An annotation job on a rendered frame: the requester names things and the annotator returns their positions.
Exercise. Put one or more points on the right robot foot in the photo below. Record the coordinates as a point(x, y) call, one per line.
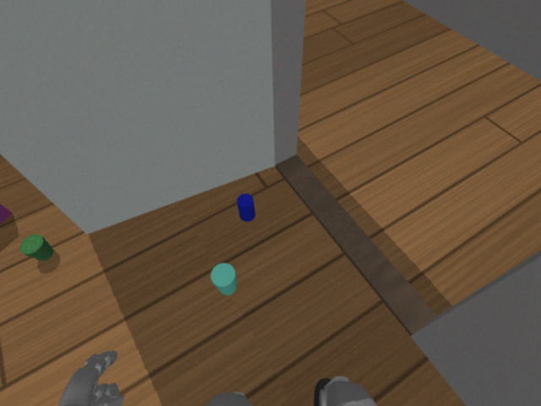
point(320, 385)

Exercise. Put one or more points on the left robot hand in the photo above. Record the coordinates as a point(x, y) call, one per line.
point(82, 387)

